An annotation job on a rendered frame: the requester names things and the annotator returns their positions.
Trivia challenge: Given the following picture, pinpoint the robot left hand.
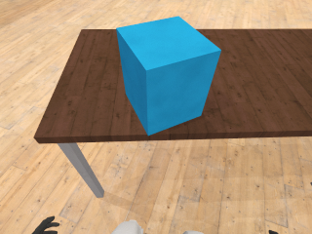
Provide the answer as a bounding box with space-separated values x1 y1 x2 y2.
32 215 59 234

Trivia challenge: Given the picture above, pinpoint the robot left thigh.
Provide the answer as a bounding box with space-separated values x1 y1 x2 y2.
111 221 143 234

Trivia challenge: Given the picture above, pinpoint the carton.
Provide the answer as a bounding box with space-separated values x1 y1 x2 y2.
116 16 221 136

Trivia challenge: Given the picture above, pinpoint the table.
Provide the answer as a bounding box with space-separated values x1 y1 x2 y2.
34 28 312 198

